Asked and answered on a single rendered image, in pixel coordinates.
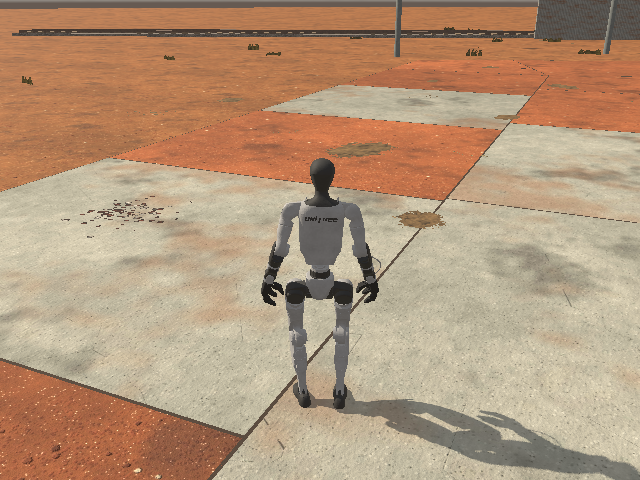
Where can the left robot forearm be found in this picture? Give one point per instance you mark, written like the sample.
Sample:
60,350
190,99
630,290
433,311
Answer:
273,266

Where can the right robot forearm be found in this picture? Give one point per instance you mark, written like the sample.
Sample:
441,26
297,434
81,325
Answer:
367,268

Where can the right robot upper arm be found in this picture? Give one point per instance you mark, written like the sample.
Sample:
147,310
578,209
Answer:
353,213

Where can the left robot hand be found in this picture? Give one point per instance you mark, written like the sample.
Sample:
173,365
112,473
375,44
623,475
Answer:
266,289

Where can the right robot hand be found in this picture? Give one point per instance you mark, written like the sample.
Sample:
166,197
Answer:
373,288

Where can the left robot upper arm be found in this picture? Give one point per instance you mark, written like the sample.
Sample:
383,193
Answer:
289,211

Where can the robot left shin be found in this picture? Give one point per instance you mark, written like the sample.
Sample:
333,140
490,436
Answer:
299,360

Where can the right robot foot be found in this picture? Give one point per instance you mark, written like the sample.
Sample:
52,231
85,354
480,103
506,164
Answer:
339,400

